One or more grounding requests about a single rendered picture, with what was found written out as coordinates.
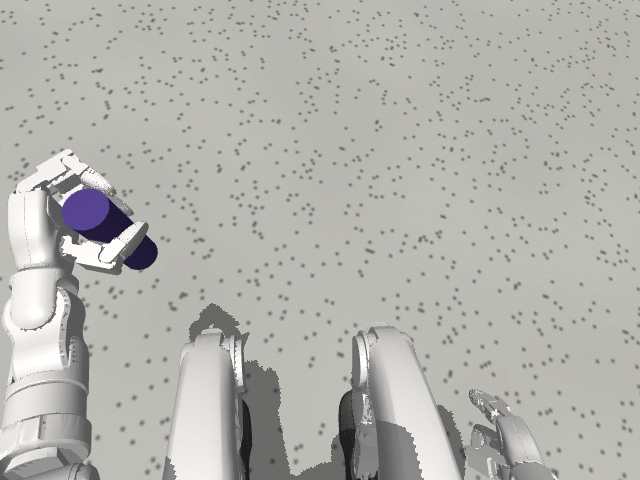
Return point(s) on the left robot arm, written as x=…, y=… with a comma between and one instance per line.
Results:
x=44, y=432

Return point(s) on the right robot foot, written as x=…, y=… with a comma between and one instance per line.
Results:
x=347, y=435

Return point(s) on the left robot hand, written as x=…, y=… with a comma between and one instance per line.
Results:
x=38, y=235

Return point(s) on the can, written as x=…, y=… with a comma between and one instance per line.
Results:
x=93, y=215

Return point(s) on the right robot arm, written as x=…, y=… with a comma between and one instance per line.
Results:
x=531, y=471

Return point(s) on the right robot hand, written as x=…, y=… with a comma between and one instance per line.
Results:
x=494, y=454

